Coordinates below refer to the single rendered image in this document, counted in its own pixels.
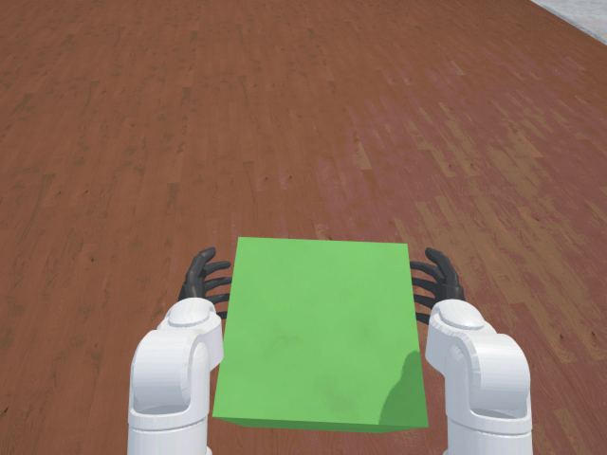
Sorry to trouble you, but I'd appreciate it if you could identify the right robot forearm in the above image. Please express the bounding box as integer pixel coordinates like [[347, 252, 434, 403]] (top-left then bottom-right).
[[425, 300, 533, 455]]

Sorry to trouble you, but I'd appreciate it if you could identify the carton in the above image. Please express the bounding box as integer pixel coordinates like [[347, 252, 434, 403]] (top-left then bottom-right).
[[212, 237, 429, 433]]

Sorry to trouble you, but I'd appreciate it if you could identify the left robot forearm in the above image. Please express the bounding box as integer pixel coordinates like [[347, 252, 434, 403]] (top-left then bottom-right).
[[127, 298, 224, 455]]

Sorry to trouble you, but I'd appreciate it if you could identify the left robot hand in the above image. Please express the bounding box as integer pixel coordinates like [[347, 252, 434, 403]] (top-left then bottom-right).
[[177, 247, 232, 319]]

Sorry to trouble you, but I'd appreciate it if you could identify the right robot hand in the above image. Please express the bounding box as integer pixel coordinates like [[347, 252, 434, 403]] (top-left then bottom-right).
[[410, 247, 466, 325]]

